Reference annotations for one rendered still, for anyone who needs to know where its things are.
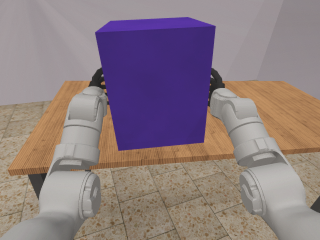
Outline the robot right upper arm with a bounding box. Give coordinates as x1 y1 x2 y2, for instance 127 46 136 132
239 162 320 240

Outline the left robot hand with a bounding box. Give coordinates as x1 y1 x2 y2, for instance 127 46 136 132
88 67 109 105

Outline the carton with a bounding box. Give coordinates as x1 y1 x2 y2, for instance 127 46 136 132
95 17 216 151

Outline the right robot forearm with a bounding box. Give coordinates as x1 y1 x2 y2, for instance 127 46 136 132
210 88 306 202

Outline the right robot hand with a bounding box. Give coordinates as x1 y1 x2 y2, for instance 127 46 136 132
207 68 225 107

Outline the left robot forearm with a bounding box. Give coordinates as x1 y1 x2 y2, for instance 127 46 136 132
38 86 108 211

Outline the table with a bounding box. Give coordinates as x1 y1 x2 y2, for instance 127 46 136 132
7 80 320 213

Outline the robot left upper arm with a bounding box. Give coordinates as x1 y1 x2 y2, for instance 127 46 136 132
0 170 102 240

